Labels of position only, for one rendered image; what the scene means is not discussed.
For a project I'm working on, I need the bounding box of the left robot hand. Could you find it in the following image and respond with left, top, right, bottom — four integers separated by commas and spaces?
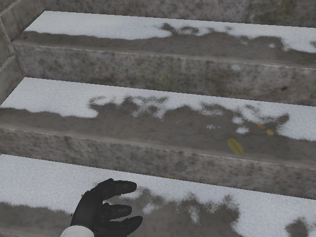
70, 178, 143, 237

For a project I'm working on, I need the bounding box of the left robot forearm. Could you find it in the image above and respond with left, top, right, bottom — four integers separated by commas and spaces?
60, 225, 95, 237

